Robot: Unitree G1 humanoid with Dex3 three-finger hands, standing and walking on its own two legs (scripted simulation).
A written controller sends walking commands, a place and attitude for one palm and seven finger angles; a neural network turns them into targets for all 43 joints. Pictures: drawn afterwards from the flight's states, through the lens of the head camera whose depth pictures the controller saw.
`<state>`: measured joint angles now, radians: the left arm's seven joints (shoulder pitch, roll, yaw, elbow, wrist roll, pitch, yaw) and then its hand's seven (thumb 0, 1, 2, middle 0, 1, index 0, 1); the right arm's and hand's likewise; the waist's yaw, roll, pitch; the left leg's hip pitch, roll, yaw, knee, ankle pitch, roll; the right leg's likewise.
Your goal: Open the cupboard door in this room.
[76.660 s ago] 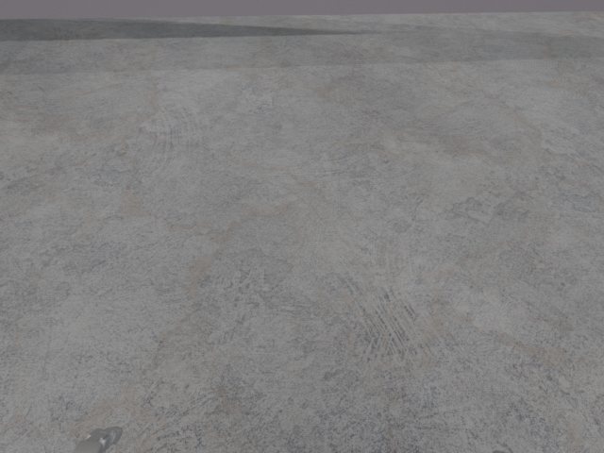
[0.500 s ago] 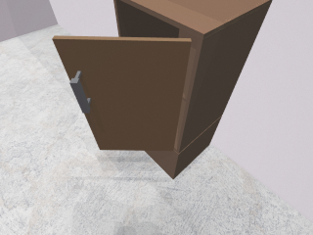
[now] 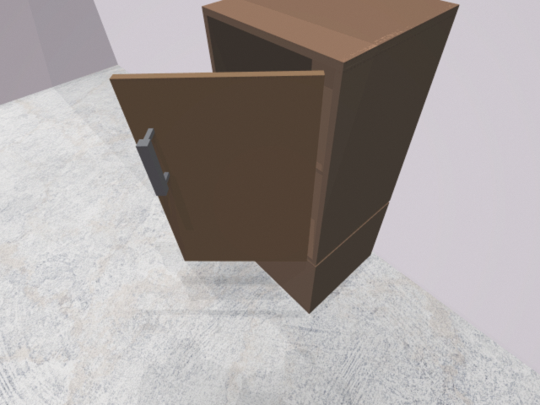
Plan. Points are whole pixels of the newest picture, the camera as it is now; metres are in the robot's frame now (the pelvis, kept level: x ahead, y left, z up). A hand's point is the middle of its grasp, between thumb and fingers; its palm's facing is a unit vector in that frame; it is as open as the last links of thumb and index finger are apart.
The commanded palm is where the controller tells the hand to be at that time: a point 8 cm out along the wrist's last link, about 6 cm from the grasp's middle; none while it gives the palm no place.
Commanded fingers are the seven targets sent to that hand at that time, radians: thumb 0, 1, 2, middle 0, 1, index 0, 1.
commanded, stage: come to a stop and stand still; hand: left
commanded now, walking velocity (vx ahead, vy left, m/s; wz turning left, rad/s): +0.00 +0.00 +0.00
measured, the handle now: (156, 162) +0.56 +0.27 +0.04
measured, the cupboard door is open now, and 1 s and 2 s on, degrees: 47 47 47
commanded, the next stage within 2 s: look again from close up in 0.06 s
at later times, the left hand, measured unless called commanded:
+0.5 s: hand out of the picture +0.03 +0.16 -0.17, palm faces +0.01 -0.98 -0.20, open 7.3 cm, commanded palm none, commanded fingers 0.00 0.90 0.90 -0.20 -0.30 -0.20 -0.30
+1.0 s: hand out of the picture +0.05 +0.16 -0.17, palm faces +0.06 -0.97 -0.23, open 7.3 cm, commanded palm none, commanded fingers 0.00 0.90 0.90 -0.20 -0.30 -0.20 -0.30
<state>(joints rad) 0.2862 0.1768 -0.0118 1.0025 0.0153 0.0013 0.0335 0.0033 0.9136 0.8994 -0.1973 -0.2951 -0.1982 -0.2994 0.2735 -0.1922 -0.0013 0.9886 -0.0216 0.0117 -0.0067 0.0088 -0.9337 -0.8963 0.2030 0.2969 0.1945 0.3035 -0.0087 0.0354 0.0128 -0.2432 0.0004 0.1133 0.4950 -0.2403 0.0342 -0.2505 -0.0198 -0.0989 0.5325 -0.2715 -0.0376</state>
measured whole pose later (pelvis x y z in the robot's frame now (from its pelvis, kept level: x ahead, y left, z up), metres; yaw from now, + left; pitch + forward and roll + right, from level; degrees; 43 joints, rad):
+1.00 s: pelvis +0.04 -0.02 +0.00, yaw +1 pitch +0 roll +1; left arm 0.27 0.15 0.01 1.08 0.02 -0.01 0.05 0.00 0.92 0.90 -0.20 -0.30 -0.20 -0.30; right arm 0.25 -0.16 0.00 1.10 -0.01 0.01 -0.03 0.01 -0.92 -0.90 0.20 0.30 0.19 0.30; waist 0.02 0.00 0.03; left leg -0.20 0.02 0.09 0.50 -0.29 -0.01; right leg -0.18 0.00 -0.12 0.51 -0.33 -0.06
